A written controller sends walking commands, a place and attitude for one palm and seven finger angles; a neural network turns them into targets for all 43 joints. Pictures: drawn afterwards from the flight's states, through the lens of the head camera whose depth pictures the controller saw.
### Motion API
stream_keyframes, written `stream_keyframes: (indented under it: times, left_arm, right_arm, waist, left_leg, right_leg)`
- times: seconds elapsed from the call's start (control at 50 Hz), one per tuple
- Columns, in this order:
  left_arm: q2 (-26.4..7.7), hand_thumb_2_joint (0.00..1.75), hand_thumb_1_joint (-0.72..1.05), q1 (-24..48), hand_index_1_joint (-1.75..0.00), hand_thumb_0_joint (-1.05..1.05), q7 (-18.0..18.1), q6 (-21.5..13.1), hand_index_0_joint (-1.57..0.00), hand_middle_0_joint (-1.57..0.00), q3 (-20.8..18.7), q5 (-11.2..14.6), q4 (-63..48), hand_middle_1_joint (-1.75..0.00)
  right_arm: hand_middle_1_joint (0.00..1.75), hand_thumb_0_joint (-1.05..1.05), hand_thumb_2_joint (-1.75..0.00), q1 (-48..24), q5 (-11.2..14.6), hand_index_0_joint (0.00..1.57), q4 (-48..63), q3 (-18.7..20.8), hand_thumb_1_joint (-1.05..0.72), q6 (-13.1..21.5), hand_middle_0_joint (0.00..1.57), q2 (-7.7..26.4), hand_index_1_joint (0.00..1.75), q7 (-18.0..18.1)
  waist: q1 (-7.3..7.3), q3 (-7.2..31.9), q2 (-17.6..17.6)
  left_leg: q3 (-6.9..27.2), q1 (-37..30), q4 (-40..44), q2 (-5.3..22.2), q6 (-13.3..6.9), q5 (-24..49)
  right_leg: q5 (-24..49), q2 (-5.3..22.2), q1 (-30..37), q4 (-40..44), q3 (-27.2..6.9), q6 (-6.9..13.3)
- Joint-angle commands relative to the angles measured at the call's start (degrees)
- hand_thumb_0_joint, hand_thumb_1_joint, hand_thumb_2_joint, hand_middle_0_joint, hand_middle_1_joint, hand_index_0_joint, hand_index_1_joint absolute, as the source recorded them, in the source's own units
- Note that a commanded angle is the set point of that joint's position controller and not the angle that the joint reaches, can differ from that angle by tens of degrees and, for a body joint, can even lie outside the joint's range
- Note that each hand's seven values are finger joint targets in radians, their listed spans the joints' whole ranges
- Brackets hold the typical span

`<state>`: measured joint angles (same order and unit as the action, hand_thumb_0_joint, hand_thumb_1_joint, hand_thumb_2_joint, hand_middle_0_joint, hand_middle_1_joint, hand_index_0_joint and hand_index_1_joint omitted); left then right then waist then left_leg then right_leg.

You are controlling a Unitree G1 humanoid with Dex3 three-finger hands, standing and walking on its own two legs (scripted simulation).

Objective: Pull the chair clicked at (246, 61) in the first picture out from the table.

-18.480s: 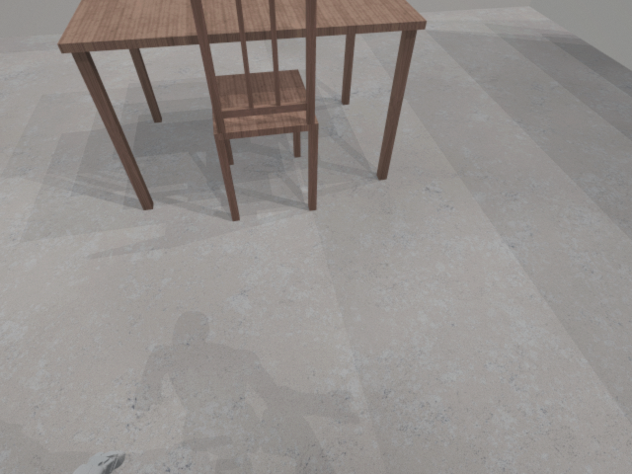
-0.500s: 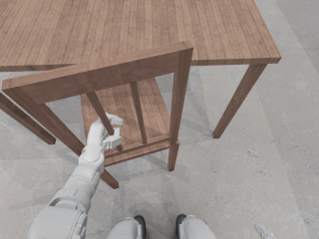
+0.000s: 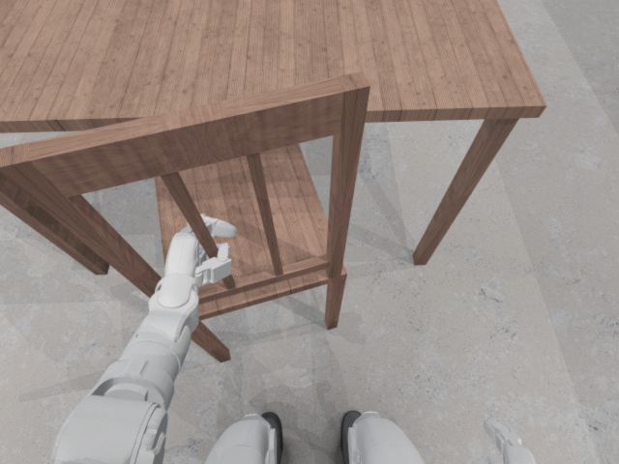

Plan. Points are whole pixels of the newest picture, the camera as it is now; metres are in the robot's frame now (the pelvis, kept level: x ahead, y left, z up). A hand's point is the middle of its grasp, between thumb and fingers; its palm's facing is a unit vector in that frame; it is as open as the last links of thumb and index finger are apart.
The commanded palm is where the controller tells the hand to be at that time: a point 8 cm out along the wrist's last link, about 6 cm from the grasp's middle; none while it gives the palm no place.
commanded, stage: step backward, pulling the chair out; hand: left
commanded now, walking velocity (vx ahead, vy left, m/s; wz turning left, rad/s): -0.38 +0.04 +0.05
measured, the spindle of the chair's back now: (207, 242) +0.41 +0.16 -0.04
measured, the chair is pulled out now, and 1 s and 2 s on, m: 0.12 0.19 0.33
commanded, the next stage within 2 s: none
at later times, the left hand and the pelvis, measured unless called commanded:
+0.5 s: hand (225, 280) +0.35 +0.13 -0.05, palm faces +0.00 -0.98 -0.20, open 4.8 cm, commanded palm +0.33 +0.19 -0.05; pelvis -0.03 +0.01 +0.00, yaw +2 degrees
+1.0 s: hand (223, 308) +0.31 +0.13 -0.05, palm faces +0.03 -0.98 -0.19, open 4.9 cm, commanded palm +0.29 +0.18 -0.05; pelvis -0.07 +0.00 +0.01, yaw +3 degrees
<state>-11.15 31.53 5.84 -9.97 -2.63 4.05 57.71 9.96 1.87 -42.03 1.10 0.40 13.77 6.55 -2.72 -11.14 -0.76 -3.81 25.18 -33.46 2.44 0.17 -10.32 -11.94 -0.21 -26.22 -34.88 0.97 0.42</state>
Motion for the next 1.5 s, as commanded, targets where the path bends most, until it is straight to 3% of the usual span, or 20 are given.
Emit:
stream_keyframes:
  times: [0.0,0.06,0.12,0.28,0.38,0.46,0.56,0.62,0.68,0.74,0.82,0.86,0.9,0.94,1.08,1.16,1.24,1.3,1.34,1.48]
  left_arm:
    - [-11.73,0.90,0.90,17.09,-1.45,0.00,0.55,-4.05,-0.50,-0.50,-1.89,-2.34,-11.53,-1.45]
    - [-14.08,0.90,0.90,16.84,-1.45,0.00,1.45,-4.41,-0.50,-0.50,-2.38,-1.64,-11.02,-1.45]
    - [-13.46,0.90,0.90,15.28,-1.45,0.00,1.55,-2.84,-0.50,-0.50,-3.09,-2.24,-9.10,-1.45]
    - [-7.96,0.90,0.90,16.50,-1.45,0.00,0.68,-0.14,-0.50,-0.50,0.35,-1.42,-12.12,-1.45]
    - [-5.28,0.90,0.90,14.72,-1.45,0.00,-0.15,-0.93,-0.50,-0.50,1.97,-2.05,-18.02,-1.45]
    - [-5.74,0.90,0.90,15.53,-1.45,0.00,-0.38,-1.55,-0.50,-0.50,1.81,-2.38,-19.27,-1.45]
    - [-9.63,0.90,0.90,15.26,-1.45,0.00,0.33,-1.39,-0.50,-0.50,-0.26,-1.91,-13.25,-1.45]
    - [-9.23,0.90,0.90,14.62,-1.45,0.00,0.48,0.24,-0.50,-0.50,-0.64,-2.43,-9.68,-1.45]
    - [-7.25,0.90,0.90,15.88,-1.45,0.00,0.20,0.25,-0.50,-0.50,0.79,-1.63,-11.39,-1.45]
    - [-4.15,0.90,0.90,18.29,-1.45,0.00,-0.17,-0.71,-0.50,-0.50,3.14,-1.62,-15.82,-1.45]
    - [-4.28,0.90,0.90,19.91,-1.45,0.00,-0.07,-1.65,-0.50,-0.50,2.08,-2.64,-14.18,-1.45]
    - [-5.45,0.90,0.90,21.92,-1.45,0.00,0.04,-2.93,-0.50,-0.50,2.50,-3.11,-13.73,-1.45]
    - [-9.80,0.90,0.90,18.92,-1.45,0.00,0.63,-2.42,-0.50,-0.50,-0.78,-2.02,-10.44,-1.45]
    - [-9.08,0.90,0.90,17.25,-1.45,0.00,0.24,-1.09,-0.50,-0.50,-0.22,-2.05,-8.77,-1.45]
    - [-6.02,0.90,0.90,15.22,-1.45,0.00,-0.06,-0.23,-0.50,-0.50,1.68,-1.50,-15.65,-1.45]
    - [-4.27,0.90,0.90,15.19,-1.45,0.00,-0.40,-1.11,-0.50,-0.50,2.48,-2.66,-18.95,-1.45]
    - [-4.51,0.90,0.90,17.93,-1.45,0.00,-0.34,-2.87,-0.50,-0.50,2.76,-3.71,-17.47,-1.45]
    - [-10.40,0.90,0.90,17.30,-1.45,0.00,0.34,-3.41,-0.50,-0.50,-0.69,-2.84,-13.62,-1.45]
    - [-10.18,0.90,0.90,16.27,-1.45,0.00,0.17,-2.48,-0.50,-0.50,-0.57,-2.73,-10.42,-1.45]
    - [-8.28,0.90,0.90,15.68,-1.45,0.00,0.18,-0.98,-0.50,-0.50,0.21,-1.83,-11.97,-1.45]
  right_arm:
    - [0.30,0.00,-0.90,1.74,-0.06,0.20,4.79,2.83,-0.90,1.46,0.20,9.27,0.30,0.69]
    - [0.30,0.00,-0.90,3.38,1.16,0.20,4.10,3.02,-0.90,1.98,0.20,8.47,0.30,0.89]
    - [0.30,0.00,-0.90,2.36,0.79,0.20,2.82,2.13,-0.90,2.90,0.20,8.28,0.30,0.66]
    - [0.30,0.00,-0.90,4.48,1.34,0.20,3.29,3.33,-0.90,0.42,0.20,10.04,0.30,1.32]
    - [0.30,0.00,-0.90,2.24,-0.12,0.20,7.94,3.02,-0.90,-2.47,0.20,9.00,0.30,0.16]
    - [0.30,0.00,-0.90,2.04,-0.37,0.20,8.85,2.75,-0.90,-3.08,0.20,8.36,0.30,-0.69]
    - [0.30,0.00,-0.90,4.67,1.20,0.20,5.80,3.12,-0.90,-2.26,0.20,7.78,0.30,0.45]
    - [0.30,0.00,-0.90,4.75,1.14,0.20,3.93,2.02,-0.90,-0.87,0.20,8.14,0.30,0.35]
    - [0.30,0.00,-0.90,4.86,1.19,0.20,3.76,1.64,-0.90,-0.66,0.20,8.57,0.30,1.00]
    - [0.30,0.00,-0.90,0.99,-0.25,0.20,7.38,1.75,-0.90,-1.82,0.20,8.85,0.30,0.50]
    - [0.30,0.00,-0.90,4.45,-0.44,0.20,6.08,2.65,-0.90,-1.05,0.20,8.43,0.30,-0.86]
    - [0.30,0.00,-0.90,5.75,-0.30,0.20,4.33,2.76,-0.90,-0.74,0.20,8.33,0.30,-0.91]
    - [0.30,0.00,-0.90,6.09,0.89,0.20,3.69,3.61,-0.90,-0.54,0.20,9.48,0.30,0.41]
    - [0.30,0.00,-0.90,3.60,1.12,0.20,4.28,2.58,-0.90,-0.12,0.20,8.45,0.30,0.34]
    - [0.30,0.00,-0.90,3.47,0.72,0.20,6.57,3.16,-0.90,-1.50,0.20,9.82,0.30,1.18]
    - [0.30,0.00,-0.90,1.59,-0.79,0.20,9.25,2.56,-0.90,-2.82,0.20,8.21,0.30,-0.55]
    - [0.30,0.00,-0.90,4.70,-0.82,0.20,7.24,2.82,-0.90,-1.84,0.20,7.97,0.30,-2.07]
    - [0.30,0.00,-0.90,6.02,0.80,0.20,5.97,3.70,-0.90,-1.42,0.20,8.41,0.30,-0.58]
    - [0.30,0.00,-0.90,3.19,0.93,0.20,5.73,2.81,-0.90,-0.51,0.20,7.97,0.30,-0.27]
    - [0.30,0.00,-0.90,4.90,1.03,0.20,4.02,1.93,-0.90,0.28,0.20,8.23,0.30,0.88]
  waist:
    - [1.01,28.70,-7.31]
    - [0.06,29.80,3.77]
    - [1.56,31.53,4.38]
    - [0.21,35.13,5.51]
    - [0.60,34.96,-11.00]
    - [0.53,30.45,-9.41]
    - [0.26,34.09,8.83]
    - [0.96,32.91,9.05]
    - [-0.25,34.37,6.21]
    - [1.68,27.02,-15.62]
    - [0.60,28.81,-4.26]
    - [-0.46,30.87,-4.88]
    - [0.14,35.94,5.88]
    - [1.69,32.43,5.45]
    - [0.35,35.05,2.09]
    - [1.02,29.87,-13.74]
    - [-0.09,29.42,-9.75]
    - [-0.64,34.31,5.36]
    - [1.17,31.74,6.32]
    - [0.33,34.84,7.38]
  left_leg:
    - [10.14,-5.92,4.66,11.03,-2.81,10.05]
    - [4.72,-7.58,-8.80,1.07,1.98,-10.79]
    - [9.52,-2.81,-17.92,-0.77,2.82,-18.78]
    - [5.40,-15.04,5.03,5.83,1.33,11.98]
    - [9.63,-16.49,5.83,11.78,-0.95,30.69]
    - [7.99,-12.93,4.59,12.32,-0.91,25.78]
    - [2.85,-8.50,-11.20,0.31,3.10,-18.15]
    - [6.76,-6.37,-9.70,0.86,2.50,-20.56]
    - [4.90,-12.94,8.63,3.54,1.08,-4.79]
    - [12.91,-5.59,14.11,14.68,-4.62,7.54]
    - [10.32,-19.69,1.12,13.96,-2.95,37.25]
    - [6.09,-17.71,-1.88,10.40,1.03,30.00]
    - [3.90,-10.38,-9.86,4.15,3.68,1.78]
    - [7.44,-3.99,-13.10,1.68,3.12,-19.29]
    - [6.19,-17.24,6.62,8.74,-0.05,15.70]
    - [10.87,-14.04,9.88,15.25,-3.91,26.12]
    - [8.97,-21.78,1.97,14.73,-2.63,38.09]
    - [2.60,-13.49,-7.76,5.53,3.14,4.79]
    - [6.04,-6.33,-15.30,1.48,2.93,-19.58]
    - [4.14,-14.01,6.08,4.26,1.65,-1.27]
  right_leg:
    - [5.97,6.00,16.26,2.08,-5.22,1.40]
    - [5.64,18.82,9.99,14.76,-18.79,6.44]
    - [27.41,23.27,17.46,11.19,-17.04,10.34]
    - [34.08,13.55,21.14,4.15,-5.07,0.91]
    - [17.41,6.53,17.76,-3.10,-1.33,0.00]
    - [15.85,6.12,17.17,-1.97,-1.55,0.65]
    - [25.39,19.31,17.90,12.93,-12.98,5.99]
    - [23.22,21.32,18.74,12.45,-12.07,7.49]
    - [18.86,15.22,17.79,7.19,-5.55,2.46]
    - [-3.18,3.93,13.02,-8.28,0.94,-1.25]
    - [11.04,5.05,12.87,1.43,-1.50,0.34]
    - [33.85,10.01,19.09,5.67,-5.25,2.82]
    - [55.57,18.09,28.24,5.61,-12.00,7.39]
    - [47.48,22.88,24.45,8.01,-12.99,8.82]
    - [25.24,9.93,18.73,4.83,-2.24,-0.24]
    - [-1.11,3.79,13.78,-6.31,0.32,-0.50]
    - [10.50,4.87,14.05,3.94,-1.75,0.96]
    - [42.42,15.52,24.09,8.23,-10.06,5.83]
    - [38.86,21.56,20.56,10.97,-12.67,8.39]
    - [28.54,16.72,20.97,6.51,-6.48,3.36]
